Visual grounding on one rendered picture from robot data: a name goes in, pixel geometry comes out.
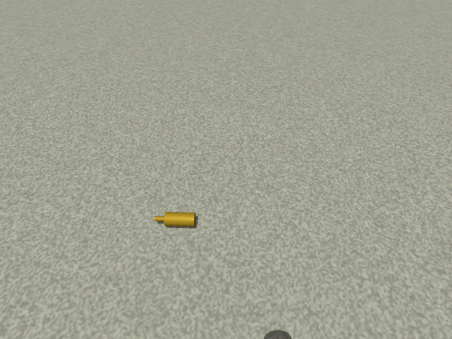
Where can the bottle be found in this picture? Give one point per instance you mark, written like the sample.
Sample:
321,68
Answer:
178,219

